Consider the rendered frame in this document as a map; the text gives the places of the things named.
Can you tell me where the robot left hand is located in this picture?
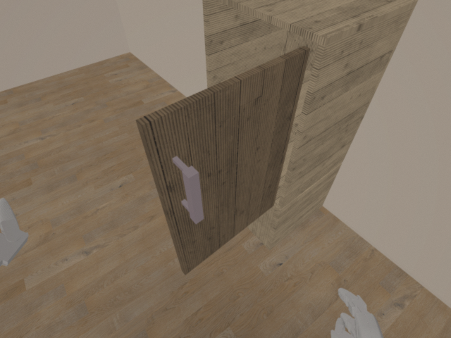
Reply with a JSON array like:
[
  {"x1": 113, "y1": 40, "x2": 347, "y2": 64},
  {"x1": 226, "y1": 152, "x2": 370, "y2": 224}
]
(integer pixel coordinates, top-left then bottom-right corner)
[{"x1": 0, "y1": 198, "x2": 29, "y2": 266}]

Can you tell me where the handle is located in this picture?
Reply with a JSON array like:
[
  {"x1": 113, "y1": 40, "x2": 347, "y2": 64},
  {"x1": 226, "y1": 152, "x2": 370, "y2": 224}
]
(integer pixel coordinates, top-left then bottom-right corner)
[{"x1": 172, "y1": 156, "x2": 204, "y2": 224}]

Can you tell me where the cupboard door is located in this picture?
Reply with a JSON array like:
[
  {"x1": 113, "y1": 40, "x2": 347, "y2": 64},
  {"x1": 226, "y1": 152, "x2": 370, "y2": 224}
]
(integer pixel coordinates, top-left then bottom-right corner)
[{"x1": 136, "y1": 46, "x2": 310, "y2": 275}]

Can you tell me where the robot right hand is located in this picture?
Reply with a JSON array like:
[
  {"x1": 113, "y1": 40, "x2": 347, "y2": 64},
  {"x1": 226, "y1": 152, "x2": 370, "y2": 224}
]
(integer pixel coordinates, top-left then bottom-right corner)
[{"x1": 330, "y1": 288, "x2": 383, "y2": 338}]

